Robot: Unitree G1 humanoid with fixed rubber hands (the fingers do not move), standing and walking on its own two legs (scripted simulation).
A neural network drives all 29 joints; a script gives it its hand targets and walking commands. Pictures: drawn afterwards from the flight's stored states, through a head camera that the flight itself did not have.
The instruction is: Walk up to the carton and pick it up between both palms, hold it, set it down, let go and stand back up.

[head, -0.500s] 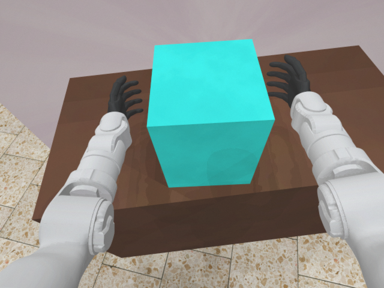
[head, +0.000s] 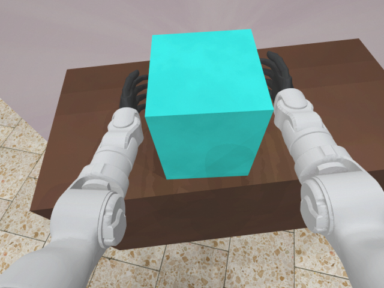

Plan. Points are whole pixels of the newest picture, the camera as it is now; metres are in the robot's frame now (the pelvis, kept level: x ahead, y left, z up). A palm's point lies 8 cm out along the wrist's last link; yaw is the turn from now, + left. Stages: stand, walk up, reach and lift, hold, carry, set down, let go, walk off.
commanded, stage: reach and lift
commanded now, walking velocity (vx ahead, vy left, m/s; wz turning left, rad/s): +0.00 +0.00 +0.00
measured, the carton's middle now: (204, 111) +0.50 +0.03 +0.04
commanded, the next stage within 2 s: none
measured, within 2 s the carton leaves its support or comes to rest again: leaves its support in 1.14 s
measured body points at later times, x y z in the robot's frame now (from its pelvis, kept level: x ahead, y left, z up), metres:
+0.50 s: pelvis +0.04 +0.01 +0.00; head +0.12 +0.00 +0.45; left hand +0.48 +0.17 +0.07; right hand +0.52 -0.12 +0.09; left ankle +0.01 +0.13 -0.74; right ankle -0.01 -0.09 -0.74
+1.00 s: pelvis +0.04 +0.00 +0.01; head +0.12 -0.01 +0.45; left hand +0.48 +0.17 +0.07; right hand +0.52 -0.12 +0.09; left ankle +0.01 +0.12 -0.74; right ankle -0.01 -0.09 -0.74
